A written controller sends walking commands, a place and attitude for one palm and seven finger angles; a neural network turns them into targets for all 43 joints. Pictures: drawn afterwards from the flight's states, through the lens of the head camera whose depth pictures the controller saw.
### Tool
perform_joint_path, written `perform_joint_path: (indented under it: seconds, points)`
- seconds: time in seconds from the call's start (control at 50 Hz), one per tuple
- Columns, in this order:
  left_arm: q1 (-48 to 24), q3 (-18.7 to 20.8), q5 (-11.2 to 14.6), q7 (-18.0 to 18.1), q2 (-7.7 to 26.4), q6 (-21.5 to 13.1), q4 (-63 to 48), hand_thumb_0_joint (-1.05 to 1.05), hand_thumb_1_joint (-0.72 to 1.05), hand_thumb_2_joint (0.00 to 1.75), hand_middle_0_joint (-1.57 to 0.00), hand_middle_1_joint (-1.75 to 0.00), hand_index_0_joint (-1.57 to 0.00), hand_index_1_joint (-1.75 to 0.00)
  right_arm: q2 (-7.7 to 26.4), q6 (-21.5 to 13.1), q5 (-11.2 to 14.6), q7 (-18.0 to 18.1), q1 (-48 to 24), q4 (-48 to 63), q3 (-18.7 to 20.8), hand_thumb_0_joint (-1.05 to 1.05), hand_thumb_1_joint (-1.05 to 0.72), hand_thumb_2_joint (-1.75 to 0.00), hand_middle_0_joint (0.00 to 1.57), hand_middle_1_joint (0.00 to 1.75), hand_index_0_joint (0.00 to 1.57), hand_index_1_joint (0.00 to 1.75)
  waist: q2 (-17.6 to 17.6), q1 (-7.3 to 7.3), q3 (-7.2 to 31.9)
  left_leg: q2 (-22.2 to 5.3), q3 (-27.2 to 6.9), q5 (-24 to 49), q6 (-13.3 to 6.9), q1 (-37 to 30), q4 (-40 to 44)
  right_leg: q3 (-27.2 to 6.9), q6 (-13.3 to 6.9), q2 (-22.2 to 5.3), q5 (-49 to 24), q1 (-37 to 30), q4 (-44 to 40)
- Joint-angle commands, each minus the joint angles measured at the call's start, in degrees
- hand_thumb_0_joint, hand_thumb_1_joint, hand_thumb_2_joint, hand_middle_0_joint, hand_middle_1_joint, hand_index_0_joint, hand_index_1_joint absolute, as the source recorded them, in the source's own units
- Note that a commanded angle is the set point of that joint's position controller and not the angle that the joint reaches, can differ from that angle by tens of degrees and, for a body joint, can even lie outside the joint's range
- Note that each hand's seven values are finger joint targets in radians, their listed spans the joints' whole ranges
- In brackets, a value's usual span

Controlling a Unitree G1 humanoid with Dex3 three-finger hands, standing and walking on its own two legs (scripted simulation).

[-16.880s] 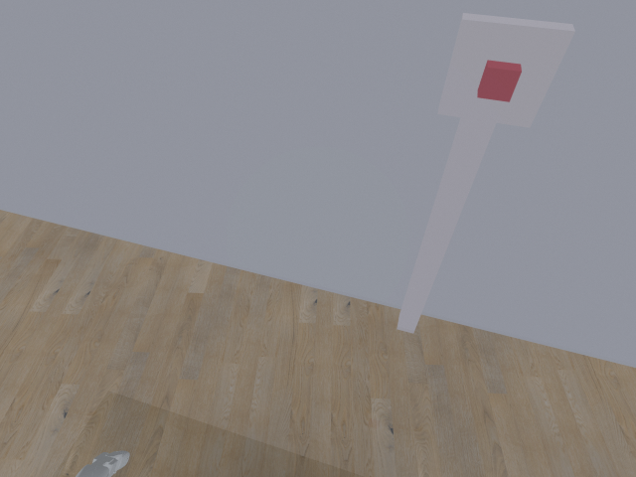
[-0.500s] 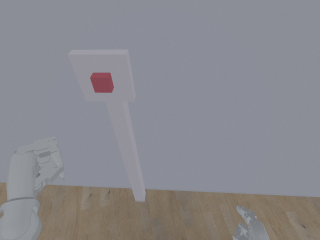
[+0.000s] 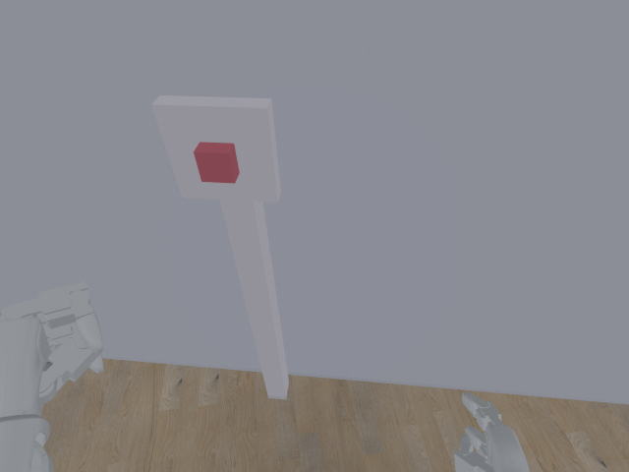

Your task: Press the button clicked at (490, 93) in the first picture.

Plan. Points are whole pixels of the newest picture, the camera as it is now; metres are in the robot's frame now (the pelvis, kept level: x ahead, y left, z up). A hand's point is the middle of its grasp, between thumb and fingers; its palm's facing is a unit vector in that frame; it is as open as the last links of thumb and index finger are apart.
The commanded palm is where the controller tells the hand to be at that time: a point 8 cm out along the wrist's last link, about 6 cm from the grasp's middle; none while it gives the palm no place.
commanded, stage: step back with the hand held close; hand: left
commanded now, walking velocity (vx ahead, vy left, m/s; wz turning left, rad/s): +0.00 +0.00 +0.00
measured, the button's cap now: (218, 161) +0.48 +0.22 +0.17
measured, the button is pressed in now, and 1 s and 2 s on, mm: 0 0 0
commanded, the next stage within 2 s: stop stepping back and stand still in 1.40 s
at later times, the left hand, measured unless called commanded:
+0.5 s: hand (90, 358) +0.17 +0.24 +0.15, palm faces +0.29 -0.82 -0.49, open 3.1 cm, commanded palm +0.11 +0.29 +0.17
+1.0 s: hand out of the picture +0.09 +0.28 +0.16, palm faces +0.40 -0.80 -0.45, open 3.1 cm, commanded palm +0.03 +0.32 +0.17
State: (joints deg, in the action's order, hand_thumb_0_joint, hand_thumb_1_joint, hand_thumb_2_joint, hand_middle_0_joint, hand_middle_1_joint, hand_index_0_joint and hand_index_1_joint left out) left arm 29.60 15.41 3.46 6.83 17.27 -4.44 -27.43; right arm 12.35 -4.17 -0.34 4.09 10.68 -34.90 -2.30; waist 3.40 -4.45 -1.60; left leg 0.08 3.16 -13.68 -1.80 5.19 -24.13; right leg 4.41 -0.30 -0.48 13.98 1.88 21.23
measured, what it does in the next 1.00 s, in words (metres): lifts its right foot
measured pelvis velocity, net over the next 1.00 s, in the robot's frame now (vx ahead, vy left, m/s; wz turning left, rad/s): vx -0.09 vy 0.03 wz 0.04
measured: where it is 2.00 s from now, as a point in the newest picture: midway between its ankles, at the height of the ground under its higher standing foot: outside the picture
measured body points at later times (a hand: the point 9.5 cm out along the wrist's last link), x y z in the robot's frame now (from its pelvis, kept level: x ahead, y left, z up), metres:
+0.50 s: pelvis -0.03 +0.01 -0.01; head -0.01 +0.01 +0.44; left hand +0.15 +0.28 +0.18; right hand +0.14 -0.24 -0.09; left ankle +0.00 +0.09 -0.74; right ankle -0.02 -0.11 -0.74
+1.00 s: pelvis -0.09 +0.03 -0.01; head -0.08 +0.06 +0.44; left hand +0.07 +0.32 +0.19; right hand +0.06 -0.20 -0.09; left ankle +0.00 +0.09 -0.74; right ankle -0.11 -0.11 -0.72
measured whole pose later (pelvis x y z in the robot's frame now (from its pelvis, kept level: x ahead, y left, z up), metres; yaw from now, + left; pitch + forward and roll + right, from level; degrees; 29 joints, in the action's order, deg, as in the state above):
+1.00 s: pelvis -0.09 +0.03 -0.01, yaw +2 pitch +1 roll -4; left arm 34.7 23.0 0.9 8.9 23.2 -14.1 -34.7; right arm 11.0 -4.5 -0.5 4.5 14.8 -32.6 -0.9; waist 0.9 1.2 0.3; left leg 0.4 0.4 -7.6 -4.9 25.8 -31.8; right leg 0.3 0.4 3.0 19.4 17.5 38.4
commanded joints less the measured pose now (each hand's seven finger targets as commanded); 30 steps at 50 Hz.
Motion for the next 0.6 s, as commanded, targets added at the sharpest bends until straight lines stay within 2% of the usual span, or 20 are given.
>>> perform_joint_path:
  seconds: [0.0,0.06,0.08,0.1,0.12,0.14,0.16,0.22,0.26,0.3,0.34,0.38,0.44,0.52,0.58]
  points:
    - [-3.83,6.16,-0.02,0.62,9.65,-3.64,-12.42,0.00,0.90,0.90,-1.30,-1.50,-1.30,-1.50,6.28,-3.21,-0.20,0.28,-7.39,9.32,2.62,0.00,-0.90,-0.90,0.20,0.30,0.20,0.30,1.07,0.29,3.11,-1.55,-4.31,12.87,0.96,-1.27,3.81,-3.39,-1.52,0.83,-10.00,2.71,-3.41]
    - [-3.54,6.19,0.29,0.57,9.40,-3.63,-11.96,0.00,0.90,0.90,-1.30,-1.50,-1.30,-1.50,6.00,-3.04,-0.16,0.37,-7.43,9.44,2.60,0.00,-0.90,-0.90,0.20,0.30,0.20,0.30,-0.60,0.43,2.83,-1.54,-4.18,11.62,0.82,-1.19,3.96,-3.18,-1.30,0.70,-9.27,3.02,-3.53]
    - [-5.83,6.72,0.27,0.75,10.10,-3.48,-10.70,0.00,0.90,0.90,-1.30,-1.50,-1.30,-1.50,6.13,-2.81,-0.16,0.48,-7.41,9.02,2.60,0.00,-0.90,-0.90,0.20,0.30,0.20,0.30,-0.95,0.67,2.27,-1.47,-4.01,10.84,0.70,-0.92,4.03,-3.34,-1.28,0.66,-8.63,3.42,-3.92]
    - [-15.65,15.92,0.41,1.00,19.40,-6.31,-15.99,0.00,0.90,0.90,-1.30,-1.50,-1.30,-1.50,6.38,-1.50,0.85,0.18,-6.47,12.32,1.96,0.00,-0.90,-0.90,0.20,0.30,0.20,0.30,1.77,2.84,-4.07,-2.57,-5.28,5.53,-0.36,4.56,3.50,-7.73,-1.11,-2.01,-8.89,8.80,-6.56]
    - [-6.86,12.10,0.57,0.26,14.14,-6.55,-10.80,0.00,0.90,0.90,-1.30,-1.50,-1.30,-1.50,6.04,-0.99,0.32,0.38,-6.85,10.75,2.62,0.00,-0.90,-0.90,0.20,0.30,0.20,0.30,-4.04,2.72,-2.41,-2.60,-5.72,5.59,-0.85,4.95,1.76,-8.40,-1.00,-3.40,-8.84,10.15,-7.18]
    - [-1.16,9.23,0.26,-0.35,10.66,-6.24,-8.27,0.00,0.90,0.90,-1.30,-1.50,-1.30,-1.50,6.49,-0.26,0.22,0.05,-6.13,10.95,3.06,0.00,-0.90,-0.90,0.20,0.30,0.20,0.30,-5.72,2.99,-0.62,-2.58,-5.18,7.00,-0.90,3.38,0.61,-8.69,-0.92,-3.89,-9.30,10.73,-7.27]
    - [0.54,7.71,0.09,-0.64,9.57,-6.39,-9.39,0.00,0.90,0.90,-1.30,-1.50,-1.30,-1.50,6.78,0.26,0.08,-0.27,-6.37,11.30,3.17,0.00,-0.90,-0.90,0.20,0.30,0.20,0.30,-4.78,3.21,1.28,-2.78,-4.81,8.71,-0.96,3.08,0.14,-8.23,-0.73,-4.23,-10.74,10.50,-6.48]
    - [3.49,8.40,-0.08,-0.39,10.77,-7.01,-13.03,0.00,0.90,0.90,-1.30,-1.50,-1.30,-1.50,7.53,1.34,0.17,-0.27,-6.00,12.10,3.81,0.00,-0.90,-0.90,0.20,0.30,0.20,0.30,-0.51,3.42,7.91,-3.90,-4.94,16.80,-0.85,2.70,-0.19,-6.55,-0.29,-4.01,-17.17,7.26,-1.87]
    - [5.15,9.62,-0.05,-0.01,11.90,-6.99,-14.45,0.00,0.90,0.90,-1.30,-1.50,-1.30,-1.50,7.40,2.05,0.47,-0.16,-5.82,12.89,4.31,0.00,-0.90,-0.90,0.20,0.30,0.20,0.30,-1.86,3.43,10.59,-4.56,-5.03,20.78,-0.81,2.72,-0.76,-6.00,0.08,-3.67,-20.36,6.31,0.45]
    - [5.99,11.59,0.12,0.44,13.86,-7.15,-16.05,0.00,0.90,0.90,-1.30,-1.50,-1.30,-1.50,7.37,2.58,0.61,0.16,-6.18,13.39,4.62,0.00,-0.90,-0.90,0.20,0.30,0.20,0.30,-1.42,3.39,12.03,-4.85,-5.18,23.32,-0.73,3.35,-1.56,-6.02,0.11,-3.74,-23.16,5.92,2.02]
    - [7.24,12.22,0.29,0.76,13.98,-7.33,-16.31,0.00,0.90,0.90,-1.30,-1.50,-1.30,-1.50,6.89,2.99,0.91,0.32,-5.89,13.95,4.77,0.00,-0.90,-0.90,0.20,0.30,0.20,0.30,-2.27,3.48,12.22,-5.18,-5.52,24.11,-0.61,4.78,-1.70,-5.84,0.13,-3.73,-23.77,5.83,3.50]
    - [7.53,12.43,0.28,1.01,14.21,-7.58,-16.97,0.00,0.90,0.90,-1.30,-1.50,-1.30,-1.50,7.02,3.08,1.06,0.41,-5.55,14.33,4.99,0.00,-0.90,-0.90,0.20,0.30,0.20,0.30,-1.70,3.59,11.91,-5.69,-5.93,23.42,-0.69,5.90,-1.50,-5.94,0.22,-3.44,-22.48,6.54,4.57]
    - [8.19,12.20,0.22,1.25,13.68,-7.83,-16.47,0.00,0.90,0.90,-1.30,-1.50,-1.30,-1.50,7.02,2.93,1.13,0.63,-5.49,14.31,5.11,0.00,-0.90,-0.90,0.20,0.30,0.20,0.30,-1.50,3.72,10.55,-6.17,-6.44,18.77,-0.95,8.77,-0.85,-6.47,0.27,-3.41,-18.23,7.76,4.92]
    - [7.78,12.21,-0.39,1.67,13.78,-8.78,-17.97,0.00,0.90,0.90,-1.30,-1.50,-1.30,-1.50,7.67,1.71,1.00,0.77,-5.03,14.39,5.21,0.00,-0.90,-0.90,0.20,0.30,0.20,0.30,0.55,3.77,8.95,-7.13,-8.11,9.31,-1.73,14.82,1.41,-6.98,0.25,-2.63,-10.89,7.38,6.22]
    - [7.32,12.33,-0.86,2.00,13.42,-9.55,-17.48,0.00,0.90,0.90,-1.30,-1.50,-1.30,-1.50,7.87,0.79,0.91,0.71,-4.56,14.47,5.22,0.00,-0.90,-0.90,0.20,0.30,0.20,0.30,0.04,4.12,6.88,-7.38,-9.00,-3.05,-2.42,20.91,3.00,-8.09,0.00,-2.63,-4.72,7.19,6.60]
